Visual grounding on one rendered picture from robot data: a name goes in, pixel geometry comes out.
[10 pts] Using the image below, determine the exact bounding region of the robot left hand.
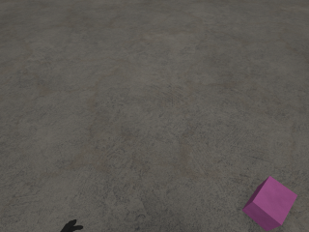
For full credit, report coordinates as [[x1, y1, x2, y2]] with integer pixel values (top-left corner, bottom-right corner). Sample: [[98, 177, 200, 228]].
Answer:
[[61, 219, 83, 232]]

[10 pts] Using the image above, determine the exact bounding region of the carton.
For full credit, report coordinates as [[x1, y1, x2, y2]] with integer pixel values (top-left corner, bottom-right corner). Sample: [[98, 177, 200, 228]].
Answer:
[[242, 176, 297, 231]]

